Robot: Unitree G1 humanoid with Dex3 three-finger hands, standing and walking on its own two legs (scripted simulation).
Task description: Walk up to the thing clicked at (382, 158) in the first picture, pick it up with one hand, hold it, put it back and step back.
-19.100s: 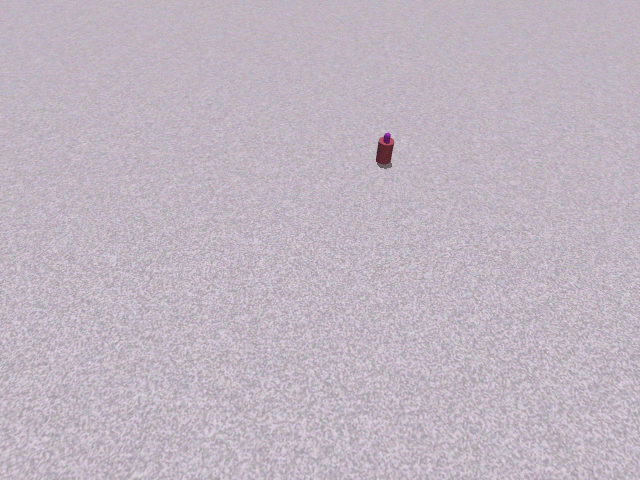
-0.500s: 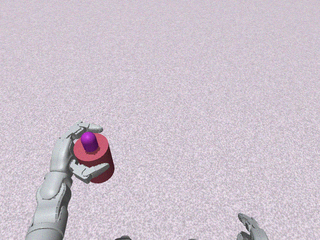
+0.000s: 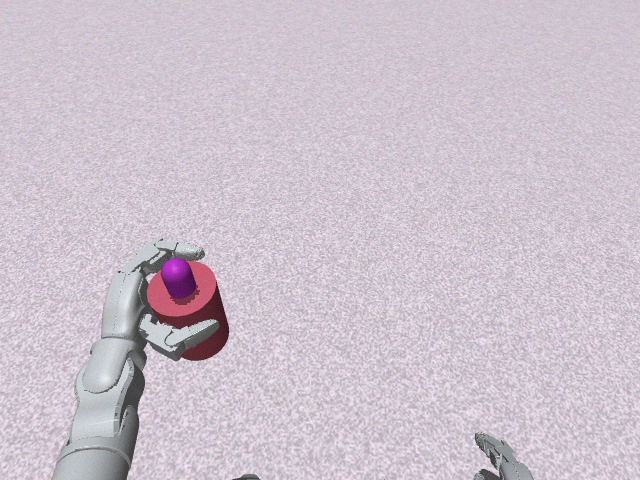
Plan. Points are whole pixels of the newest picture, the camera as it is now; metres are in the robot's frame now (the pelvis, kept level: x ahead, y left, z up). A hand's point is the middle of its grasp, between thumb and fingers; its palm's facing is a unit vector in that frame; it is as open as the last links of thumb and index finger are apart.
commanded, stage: hold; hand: left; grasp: from the side
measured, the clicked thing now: (188, 303) +0.33 +0.17 +0.04
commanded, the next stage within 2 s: crouch in 1.54 s
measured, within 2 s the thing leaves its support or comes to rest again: neither
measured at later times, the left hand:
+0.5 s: hand (180, 299) +0.32 +0.18 +0.05, palm faces +0.00 -1.00 -0.01, open 10.9 cm
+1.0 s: hand (180, 307) +0.32 +0.17 +0.04, palm faces +0.00 -1.00 -0.01, open 10.9 cm
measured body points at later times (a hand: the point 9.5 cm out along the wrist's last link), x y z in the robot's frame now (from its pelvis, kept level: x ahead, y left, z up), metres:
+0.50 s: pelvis +0.00 +0.00 +0.00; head +0.04 +0.01 +0.45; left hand +0.32 +0.23 +0.05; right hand +0.13 -0.24 -0.11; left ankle +0.02 +0.14 -0.71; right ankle +0.01 -0.14 -0.71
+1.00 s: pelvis +0.00 +0.00 +0.00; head +0.03 +0.01 +0.45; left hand +0.31 +0.23 +0.05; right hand +0.13 -0.24 -0.10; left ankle +0.02 +0.14 -0.71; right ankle +0.01 -0.14 -0.71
